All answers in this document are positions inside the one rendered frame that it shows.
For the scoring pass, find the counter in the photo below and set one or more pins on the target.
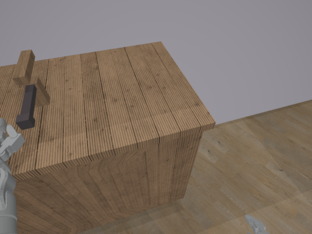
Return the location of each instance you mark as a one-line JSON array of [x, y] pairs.
[[116, 133]]

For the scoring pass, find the tap lever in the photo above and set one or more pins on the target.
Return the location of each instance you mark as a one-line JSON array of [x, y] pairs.
[[25, 120]]

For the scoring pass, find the left robot hand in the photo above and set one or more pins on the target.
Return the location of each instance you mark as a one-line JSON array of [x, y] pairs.
[[10, 144]]

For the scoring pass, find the right robot hand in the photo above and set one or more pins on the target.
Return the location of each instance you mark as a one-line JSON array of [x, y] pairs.
[[256, 225]]

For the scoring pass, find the left robot forearm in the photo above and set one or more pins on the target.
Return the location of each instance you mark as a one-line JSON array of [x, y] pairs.
[[8, 206]]

